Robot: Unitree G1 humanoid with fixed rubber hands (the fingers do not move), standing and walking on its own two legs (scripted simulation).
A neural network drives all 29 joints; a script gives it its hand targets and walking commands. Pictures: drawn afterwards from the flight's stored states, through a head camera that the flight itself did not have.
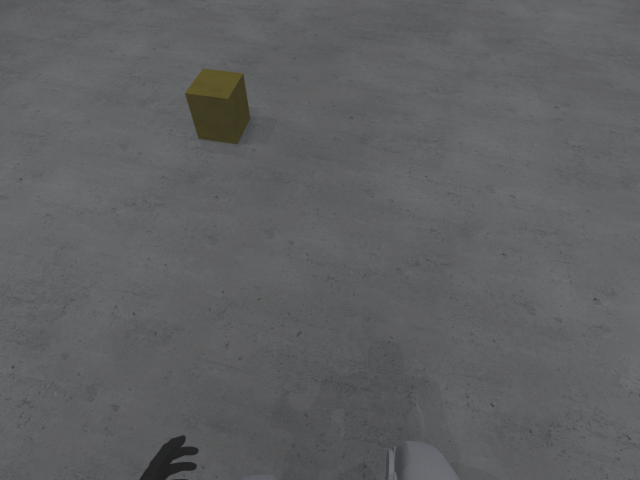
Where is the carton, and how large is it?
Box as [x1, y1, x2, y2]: [185, 69, 249, 143]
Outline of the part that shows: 202,69 185,93 198,138 237,143 249,119 242,73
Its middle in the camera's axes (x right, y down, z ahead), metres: -0.47 -0.62 +1.85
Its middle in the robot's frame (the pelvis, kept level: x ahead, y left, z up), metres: +1.69 +0.50 -0.64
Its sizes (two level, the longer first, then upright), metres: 0.210 0.200 0.250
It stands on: the floor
